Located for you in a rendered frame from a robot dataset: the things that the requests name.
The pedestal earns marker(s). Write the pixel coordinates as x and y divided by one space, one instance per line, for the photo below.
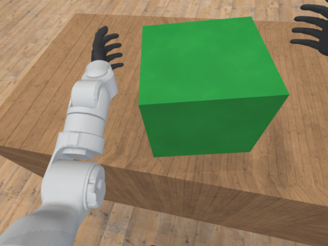
278 189

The robot left hand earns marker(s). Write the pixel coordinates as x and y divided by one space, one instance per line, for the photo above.
100 51

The left robot forearm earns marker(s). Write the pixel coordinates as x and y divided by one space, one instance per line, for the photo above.
82 137

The robot right hand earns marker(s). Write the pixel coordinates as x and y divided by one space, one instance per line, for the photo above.
322 44

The left robot upper arm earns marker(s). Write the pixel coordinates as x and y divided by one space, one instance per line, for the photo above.
71 189

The carton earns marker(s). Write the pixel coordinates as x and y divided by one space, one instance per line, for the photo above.
207 87

